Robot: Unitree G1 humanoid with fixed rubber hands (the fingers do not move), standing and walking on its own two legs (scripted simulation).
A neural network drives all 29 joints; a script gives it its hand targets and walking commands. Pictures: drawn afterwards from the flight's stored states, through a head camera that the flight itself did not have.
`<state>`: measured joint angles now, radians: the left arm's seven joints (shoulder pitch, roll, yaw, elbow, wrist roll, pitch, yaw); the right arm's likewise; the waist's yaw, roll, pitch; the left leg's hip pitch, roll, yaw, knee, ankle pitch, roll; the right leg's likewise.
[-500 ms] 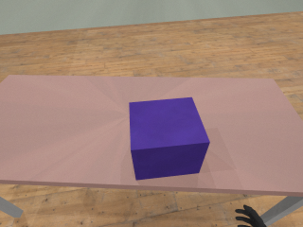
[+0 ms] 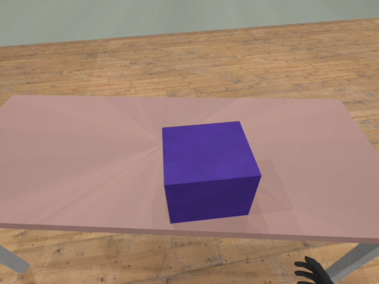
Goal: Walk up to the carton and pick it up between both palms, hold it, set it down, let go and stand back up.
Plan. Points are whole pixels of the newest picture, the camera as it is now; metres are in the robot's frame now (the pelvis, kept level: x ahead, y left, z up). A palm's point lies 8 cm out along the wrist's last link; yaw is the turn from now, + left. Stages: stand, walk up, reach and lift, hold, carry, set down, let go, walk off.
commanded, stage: stand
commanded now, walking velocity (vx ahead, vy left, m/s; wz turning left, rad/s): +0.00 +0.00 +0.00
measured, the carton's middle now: (205, 171) +0.44 +0.01 -0.05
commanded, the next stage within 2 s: none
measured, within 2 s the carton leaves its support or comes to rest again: neither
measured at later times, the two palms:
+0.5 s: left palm out of the picture +0.05 +0.28 -0.12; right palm out of the picture +0.15 -0.24 -0.09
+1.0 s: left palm out of the picture +0.05 +0.28 -0.12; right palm out of the picture +0.15 -0.24 -0.09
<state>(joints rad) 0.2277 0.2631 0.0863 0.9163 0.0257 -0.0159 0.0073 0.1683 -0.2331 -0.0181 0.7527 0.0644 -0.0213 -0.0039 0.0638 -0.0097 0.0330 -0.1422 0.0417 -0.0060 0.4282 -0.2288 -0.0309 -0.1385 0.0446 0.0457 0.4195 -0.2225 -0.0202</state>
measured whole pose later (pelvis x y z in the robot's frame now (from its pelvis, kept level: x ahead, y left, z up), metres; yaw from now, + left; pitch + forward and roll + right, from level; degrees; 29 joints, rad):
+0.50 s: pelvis +0.00 +0.00 +0.00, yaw +0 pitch -3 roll +0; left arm 0.23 0.27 0.09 0.93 0.02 -0.02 0.01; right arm 0.17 -0.23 -0.02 0.75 0.06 -0.02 0.00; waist 0.06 -0.01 0.04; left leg -0.14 0.04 -0.01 0.43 -0.23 -0.03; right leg -0.14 0.04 0.05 0.42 -0.22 -0.02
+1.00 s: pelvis +0.00 +0.00 +0.00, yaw +0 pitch -3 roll +0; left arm 0.23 0.27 0.09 0.95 0.02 -0.02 0.00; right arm 0.17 -0.23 -0.02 0.75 0.06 -0.02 0.00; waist 0.06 0.00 0.04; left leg -0.14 0.04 -0.01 0.43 -0.23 -0.03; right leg -0.14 0.04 0.05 0.42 -0.22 -0.02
